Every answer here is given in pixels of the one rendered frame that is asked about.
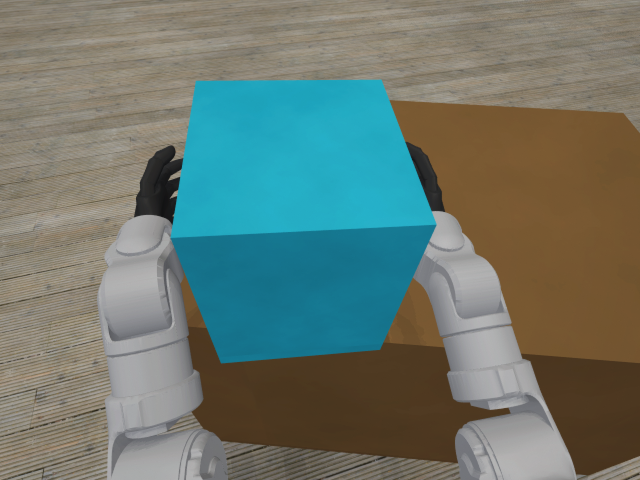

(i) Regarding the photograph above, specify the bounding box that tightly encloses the robot right upper arm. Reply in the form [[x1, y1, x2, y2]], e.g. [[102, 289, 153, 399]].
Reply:
[[455, 410, 575, 480]]

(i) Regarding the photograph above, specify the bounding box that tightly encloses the pedestal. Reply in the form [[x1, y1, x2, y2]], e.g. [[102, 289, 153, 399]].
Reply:
[[180, 100, 640, 475]]

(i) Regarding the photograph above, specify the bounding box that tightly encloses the robot right forearm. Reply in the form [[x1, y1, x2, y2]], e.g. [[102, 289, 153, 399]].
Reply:
[[413, 211, 577, 480]]

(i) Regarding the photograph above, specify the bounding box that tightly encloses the carton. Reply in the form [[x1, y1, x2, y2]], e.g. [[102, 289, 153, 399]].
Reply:
[[171, 80, 437, 363]]

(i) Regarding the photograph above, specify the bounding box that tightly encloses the robot left forearm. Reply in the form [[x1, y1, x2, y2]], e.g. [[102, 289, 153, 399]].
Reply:
[[97, 215, 204, 480]]

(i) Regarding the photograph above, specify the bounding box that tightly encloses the right robot hand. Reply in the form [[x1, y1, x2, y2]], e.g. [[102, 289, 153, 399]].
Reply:
[[405, 142, 445, 212]]

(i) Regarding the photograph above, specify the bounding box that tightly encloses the left robot hand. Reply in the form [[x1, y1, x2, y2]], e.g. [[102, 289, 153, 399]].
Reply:
[[134, 145, 183, 225]]

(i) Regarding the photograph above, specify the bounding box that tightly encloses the robot left upper arm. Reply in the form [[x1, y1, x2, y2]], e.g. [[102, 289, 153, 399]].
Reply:
[[111, 429, 228, 480]]

